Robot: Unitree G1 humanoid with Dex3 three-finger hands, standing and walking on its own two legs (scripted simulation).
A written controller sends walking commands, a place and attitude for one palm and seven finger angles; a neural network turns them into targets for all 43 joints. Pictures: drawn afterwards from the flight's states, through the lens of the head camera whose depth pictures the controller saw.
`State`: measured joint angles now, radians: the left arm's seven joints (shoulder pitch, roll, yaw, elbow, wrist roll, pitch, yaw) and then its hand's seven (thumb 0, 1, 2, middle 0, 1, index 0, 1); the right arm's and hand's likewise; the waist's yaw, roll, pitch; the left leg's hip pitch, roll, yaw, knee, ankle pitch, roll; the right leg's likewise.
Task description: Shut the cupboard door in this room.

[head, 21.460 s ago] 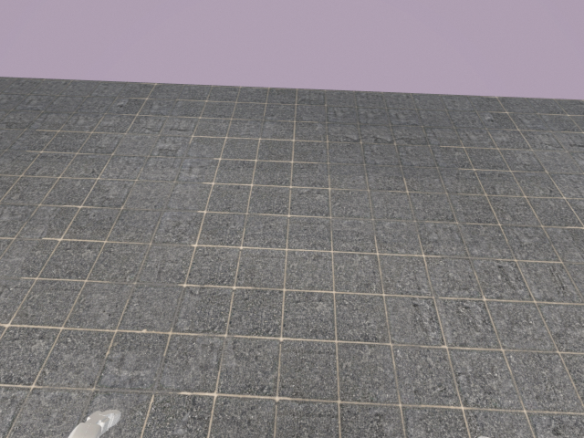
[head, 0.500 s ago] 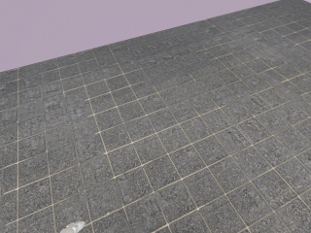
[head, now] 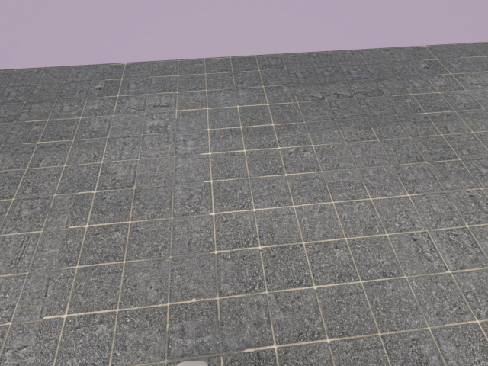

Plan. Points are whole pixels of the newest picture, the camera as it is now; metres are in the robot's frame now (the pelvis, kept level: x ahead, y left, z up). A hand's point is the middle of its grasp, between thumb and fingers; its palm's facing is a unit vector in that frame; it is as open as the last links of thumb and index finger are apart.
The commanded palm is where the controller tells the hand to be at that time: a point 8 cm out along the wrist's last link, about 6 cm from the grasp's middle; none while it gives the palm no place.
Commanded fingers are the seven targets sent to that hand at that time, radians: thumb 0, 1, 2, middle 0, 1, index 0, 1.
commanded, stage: turn or walk to find it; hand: left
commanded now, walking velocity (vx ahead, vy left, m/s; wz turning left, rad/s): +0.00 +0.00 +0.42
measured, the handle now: out of the picture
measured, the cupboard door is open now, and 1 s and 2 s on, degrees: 87 87 87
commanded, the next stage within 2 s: stand and wait in 0.94 s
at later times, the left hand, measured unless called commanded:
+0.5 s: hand out of the picture +0.04 +0.21 -0.15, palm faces +0.17 -0.95 -0.27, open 7.4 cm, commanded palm none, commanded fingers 0.00 0.90 0.90 -0.20 -0.30 -0.20 -0.30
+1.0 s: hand out of the picture -0.12 +0.19 -0.18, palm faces +0.45 -0.86 -0.24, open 7.3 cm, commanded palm none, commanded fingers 0.00 0.90 0.90 -0.20 -0.30 -0.20 -0.30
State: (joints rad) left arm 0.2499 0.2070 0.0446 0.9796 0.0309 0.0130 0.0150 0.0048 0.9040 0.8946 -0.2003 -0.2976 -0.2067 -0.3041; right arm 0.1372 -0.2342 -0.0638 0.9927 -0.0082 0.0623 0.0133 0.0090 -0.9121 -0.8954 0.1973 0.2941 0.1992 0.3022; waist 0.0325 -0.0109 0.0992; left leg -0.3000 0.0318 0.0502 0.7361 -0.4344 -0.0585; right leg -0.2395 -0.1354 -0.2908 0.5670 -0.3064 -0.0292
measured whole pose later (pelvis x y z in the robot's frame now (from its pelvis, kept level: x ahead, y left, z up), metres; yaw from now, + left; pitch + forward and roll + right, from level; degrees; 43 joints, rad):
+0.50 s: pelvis -0.02 -0.01 +0.00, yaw +10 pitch +0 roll +1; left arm 0.13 0.22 0.04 0.94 0.01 0.04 0.01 0.01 0.91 0.90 -0.19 -0.30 -0.20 -0.30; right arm 0.21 -0.20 -0.06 0.97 -0.02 0.04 0.01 0.01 -0.90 -0.89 0.20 0.30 0.21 0.30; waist -0.02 0.02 0.07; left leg -0.29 -0.04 -0.06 0.51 -0.22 0.00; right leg -0.30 -0.05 -0.05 0.65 -0.36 0.07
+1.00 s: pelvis -0.06 -0.01 -0.01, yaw +25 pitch -1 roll +0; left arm 0.25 0.22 0.05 0.98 0.03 0.02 0.01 0.00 0.91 0.89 -0.20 -0.30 -0.21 -0.30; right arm 0.15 -0.23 -0.06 0.98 -0.01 0.05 0.02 0.01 -0.91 -0.90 0.20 0.29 0.20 0.30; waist 0.03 -0.02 0.09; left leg -0.25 0.03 0.06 0.61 -0.34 -0.05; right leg -0.26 -0.16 -0.28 0.61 -0.31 0.01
